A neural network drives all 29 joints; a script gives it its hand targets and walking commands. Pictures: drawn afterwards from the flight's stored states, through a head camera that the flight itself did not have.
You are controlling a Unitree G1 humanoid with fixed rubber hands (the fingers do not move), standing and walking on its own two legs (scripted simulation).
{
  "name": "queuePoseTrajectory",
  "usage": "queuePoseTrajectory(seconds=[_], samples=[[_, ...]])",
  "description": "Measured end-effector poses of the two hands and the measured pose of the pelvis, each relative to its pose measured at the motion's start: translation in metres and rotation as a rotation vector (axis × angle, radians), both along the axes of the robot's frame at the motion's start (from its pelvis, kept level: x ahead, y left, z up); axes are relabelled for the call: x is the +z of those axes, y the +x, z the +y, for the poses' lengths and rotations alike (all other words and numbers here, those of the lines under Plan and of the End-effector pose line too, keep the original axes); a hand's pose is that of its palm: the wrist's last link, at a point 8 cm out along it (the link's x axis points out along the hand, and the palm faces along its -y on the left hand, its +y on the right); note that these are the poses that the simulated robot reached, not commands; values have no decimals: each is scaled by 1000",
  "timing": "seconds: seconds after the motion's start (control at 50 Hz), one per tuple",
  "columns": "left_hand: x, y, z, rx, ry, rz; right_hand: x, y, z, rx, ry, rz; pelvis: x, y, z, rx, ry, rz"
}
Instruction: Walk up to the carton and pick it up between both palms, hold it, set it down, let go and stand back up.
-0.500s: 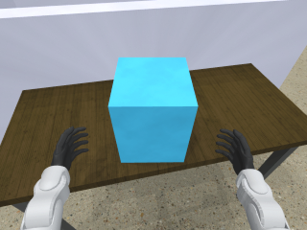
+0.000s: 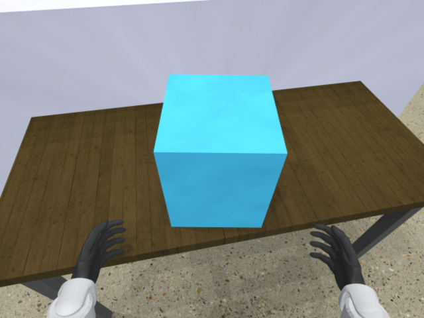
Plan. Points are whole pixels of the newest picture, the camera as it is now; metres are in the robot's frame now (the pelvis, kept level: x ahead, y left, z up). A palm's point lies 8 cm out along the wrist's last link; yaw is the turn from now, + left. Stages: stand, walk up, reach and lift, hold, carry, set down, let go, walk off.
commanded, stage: set down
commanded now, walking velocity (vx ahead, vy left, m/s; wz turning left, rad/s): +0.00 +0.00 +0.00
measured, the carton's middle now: (217, 154) +0.41 +0.01 +0.06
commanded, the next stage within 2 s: let go in 0.72 s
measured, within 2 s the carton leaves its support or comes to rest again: neither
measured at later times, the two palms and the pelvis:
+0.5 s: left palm (88, 272) +0.19 +0.23 +0.00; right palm (340, 299) +0.17 -0.21 -0.05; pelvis +0.00 +0.00 +0.00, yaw +0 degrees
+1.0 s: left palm (90, 267) +0.19 +0.23 +0.01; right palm (349, 314) +0.15 -0.24 -0.07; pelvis -0.03 -0.01 +0.00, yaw +0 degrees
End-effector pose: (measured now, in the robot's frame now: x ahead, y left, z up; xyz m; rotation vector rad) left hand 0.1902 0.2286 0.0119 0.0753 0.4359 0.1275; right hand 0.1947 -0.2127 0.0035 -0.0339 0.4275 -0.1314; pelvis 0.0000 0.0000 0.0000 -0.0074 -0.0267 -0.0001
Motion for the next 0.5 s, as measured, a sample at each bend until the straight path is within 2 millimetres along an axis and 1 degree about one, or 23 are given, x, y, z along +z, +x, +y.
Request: queuePoseTrajectory(seconds=[0.1,0.16,0.26,0.5], samples=[[-4,1,3,-2,18,14,-7,1,1,19,-8,12,0,5,0,0,-2,-2],[-11,-3,6,2,28,37,-17,-4,1,29,-17,44,0,7,0,1,-4,-12],[-10,-4,5,-1,40,23,-29,-12,-1,33,-32,72,0,9,0,6,-5,-22],[-10,-3,4,-14,60,29,-53,-28,-1,56,-53,130,-1,0,-1,5,-2,-51]])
